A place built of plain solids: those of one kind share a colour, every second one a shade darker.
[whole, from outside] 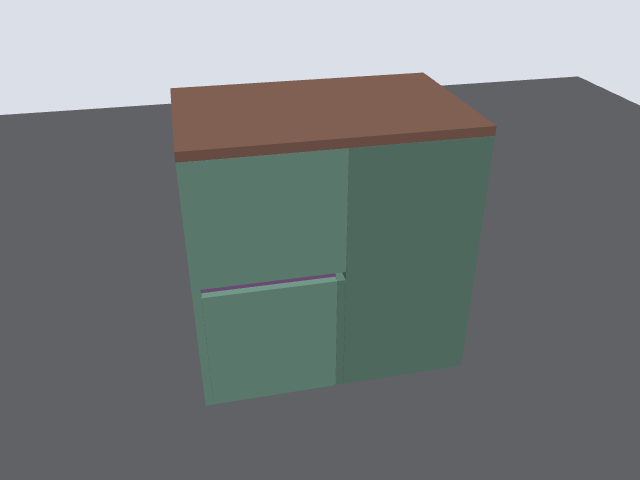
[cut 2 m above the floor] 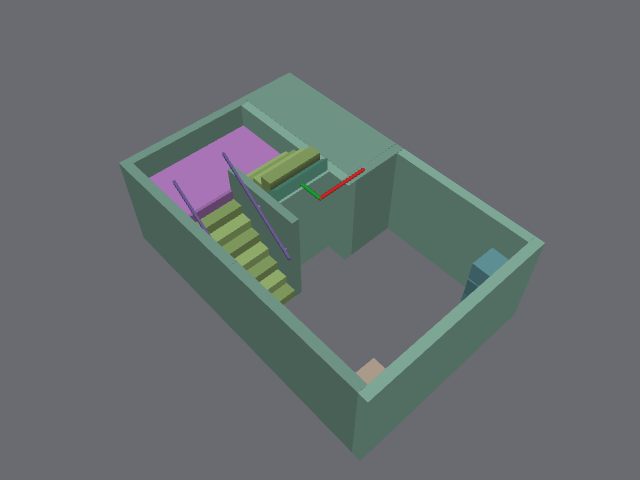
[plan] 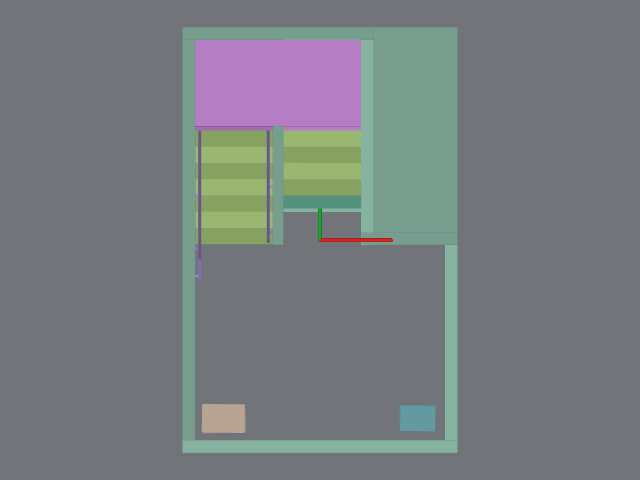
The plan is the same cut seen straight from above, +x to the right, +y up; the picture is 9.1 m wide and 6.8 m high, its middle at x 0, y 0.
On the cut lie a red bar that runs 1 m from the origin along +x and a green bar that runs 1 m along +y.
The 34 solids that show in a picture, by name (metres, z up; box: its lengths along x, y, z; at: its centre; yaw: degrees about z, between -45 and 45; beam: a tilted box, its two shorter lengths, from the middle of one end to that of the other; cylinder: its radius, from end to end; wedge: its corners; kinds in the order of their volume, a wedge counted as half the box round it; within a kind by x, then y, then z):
{
 "wall_1": {"box": [0.18, 2.76, 3.15], "at": [-1.86, -1.45, 1.28]},
 "wall_2": {"box": [0.18, 2.91, 6.05], "at": [-1.86, 1.38, 2.73]},
 "wall_3": {"box": [0.15, 1.68, 6.05], "at": [-0.59, 0.77, 2.73]},
 "wall_4": {"box": [2.71, 0.18, 6.05], "at": [-0.59, 2.92, 2.73]},
 "wall_5": {"box": [3.9, 0.18, 6.05], "at": [0.0, -2.92, 2.73]},
 "wall_6": {"box": [1.1, 0.1, 2.36], "at": [0.03, 0.45, 1.13]},
 "wall_7": {"box": [0.18, 2.91, 6.05], "at": [0.67, 1.38, 2.73]},
 "wall_8": {"box": [1.37, 0.18, 3.15], "at": [1.26, 0.02, 1.28]},
 "wall_9": {"box": [1.19, 2.91, 6.05], "at": [1.35, 1.56, 2.73]},
 "wall_10": {"box": [0.18, 2.76, 3.15], "at": [1.86, -1.45, 1.28]},
 "wall_11": {"box": [0.06, 3.12, 2.7], "at": [1.92, -1.45, 4.4]},
 "roof_1": {"box": [3.9, 6.03, 0.2], "at": [0.0, 0.0, 5.85]},
 "floor_1": {"wedge": [[-1.77, 1.55, 1.3], [-1.77, 1.55, 1.53], [-1.77, 1.61, 1.53], [-1.77, 1.63, 1.3], [-0.67, 1.55, 1.3], [-0.67, 1.55, 1.53], [-0.67, 1.61, 1.53], [-0.67, 1.63, 1.3]]},
 "floor_2": {"box": [2.35, 1.22, 0.23], "at": [-0.59, 2.22, 1.41]},
 "floor_3": {"wedge": [[-0.52, 1.55, 1.3], [-0.52, 1.55, 1.53], [-0.52, 1.61, 1.53], [-0.52, 1.63, 1.3], [0.58, 1.55, 1.3], [0.58, 1.55, 1.53], [0.58, 1.61, 1.53], [0.58, 1.63, 1.3]]},
 "floor_4": {"box": [3.54, 2.78, 0.23], "at": [0.0, -1.45, 2.94]},
 "fill_1": {"wedge": [[-0.52, 0.45, -0.05], [-0.52, 0.45, 2.27], [-0.52, 1.57, -0.05], [-0.52, 1.57, 1.34], [0.58, 0.45, -0.05], [0.58, 0.45, 2.27], [0.58, 1.57, -0.05], [0.58, 1.57, 1.34]]},
 "tread_1": {"wedge": [[-1.77, -0.06, -0.05], [-1.77, -0.06, 0.18], [-1.77, 0.17, 0.02], [-1.77, 0.17, 0.18], [-0.67, -0.06, -0.05], [-0.67, -0.06, 0.18], [-0.67, 0.17, 0.02], [-0.67, 0.17, 0.18]]},
 "tread_2": {"wedge": [[-1.77, 0.17, 0.02], [-1.77, 0.17, 0.37], [-1.77, 0.4, 0.21], [-1.77, 0.4, 0.37], [-0.67, 0.17, 0.01], [-0.67, 0.17, 0.37], [-0.67, 0.4, 0.21], [-0.67, 0.4, 0.37]]},
 "tread_3": {"wedge": [[-1.77, 0.4, 0.21], [-1.77, 0.4, 0.56], [-1.77, 0.63, 0.4], [-1.77, 0.63, 0.56], [-0.67, 0.4, 0.21], [-0.67, 0.4, 0.56], [-0.67, 0.63, 0.4], [-0.67, 0.63, 0.56]]},
 "tread_4": {"wedge": [[-1.77, 0.63, 0.4], [-1.77, 0.63, 0.75], [-1.77, 0.87, 0.59], [-1.77, 0.87, 0.75], [-0.67, 0.63, 0.4], [-0.67, 0.63, 0.75], [-0.67, 0.87, 0.59], [-0.67, 0.87, 0.75]]},
 "tread_5": {"wedge": [[-1.77, 0.86, 0.59], [-1.77, 0.86, 0.94], [-1.77, 1.09, 0.78], [-1.77, 1.09, 0.94], [-0.67, 0.86, 0.59], [-0.67, 0.86, 0.94], [-0.67, 1.09, 0.78], [-0.67, 1.09, 0.94]]},
 "tread_6": {"wedge": [[-1.77, 1.09, 0.78], [-1.77, 1.09, 1.13], [-1.77, 1.32, 0.97], [-1.77, 1.32, 1.13], [-0.67, 1.09, 0.78], [-0.67, 1.09, 1.13], [-0.67, 1.33, 0.97], [-0.67, 1.33, 1.13]]},
 "tread_7": {"wedge": [[-1.77, 1.32, 0.97], [-1.77, 1.32, 1.32], [-1.77, 1.55, 1.16], [-1.77, 1.55, 1.32], [-0.67, 1.32, 0.97], [-0.67, 1.32, 1.32], [-0.67, 1.55, 1.16], [-0.67, 1.55, 1.32]]},
 "tread_8": {"wedge": [[-0.52, 0.63, 2.12], [-0.52, 0.63, 2.27], [-0.52, 0.86, 1.92], [-0.52, 0.86, 2.27], [0.58, 0.63, 2.11], [0.58, 0.63, 2.28], [0.58, 0.86, 1.92], [0.58, 0.86, 2.28]]},
 "tread_9": {"wedge": [[-0.52, 0.86, 1.93], [-0.52, 0.86, 2.08], [-0.52, 1.09, 1.73], [-0.52, 1.09, 2.08], [0.58, 0.86, 1.92], [0.58, 0.86, 2.08], [0.58, 1.09, 1.73], [0.58, 1.09, 2.08]]},
 "tread_10": {"wedge": [[-0.52, 1.09, 1.73], [-0.52, 1.09, 1.89], [-0.52, 1.32, 1.54], [-0.52, 1.32, 1.89], [0.58, 1.09, 1.73], [0.58, 1.09, 1.89], [0.58, 1.32, 1.54], [0.58, 1.32, 1.89]]},
 "tread_11": {"wedge": [[-0.52, 1.32, 1.54], [-0.52, 1.32, 1.7], [-0.52, 1.55, 1.35], [-0.52, 1.55, 1.7], [0.58, 1.32, 1.54], [0.58, 1.32, 1.7], [0.58, 1.55, 1.35], [0.58, 1.55, 1.7]]},
 "carton_1": {"box": [0.5, 0.36, 0.39], "at": [1.37, -2.53, 0.97], "yaw": 2.0},
 "carton_2": {"box": [0.5, 0.36, 0.39], "at": [1.39, -2.53, 1.36], "yaw": -1.3},
 "guard_rail_1": {"wedge": [[-1.73, -0.27, 0.9], [-1.73, -0.27, 0.95], [-1.73, 1.55, 2.42], [-1.73, 1.55, 2.48], [-1.68, -0.27, 0.9], [-1.68, -0.27, 0.95], [-1.68, 1.55, 2.42], [-1.68, 1.55, 2.48]]},
 "guard_rail_2": {"box": [0.043, 0.3, 0.043], "at": [-1.7, -0.42, 0.93]},
 "guard_rail_3": {"wedge": [[-0.76, -0.04, 1.09], [-0.76, -0.04, 1.14], [-0.76, 1.55, 2.42], [-0.76, 1.55, 2.48], [-0.71, -0.04, 1.09], [-0.71, -0.04, 1.14], [-0.71, 1.55, 2.42], [-0.71, 1.55, 2.48]]},
 "crate_1": {"box": [0.6, 0.4, 0.2], "at": [-1.37, -2.53, 1.1], "yaw": -1.5}
}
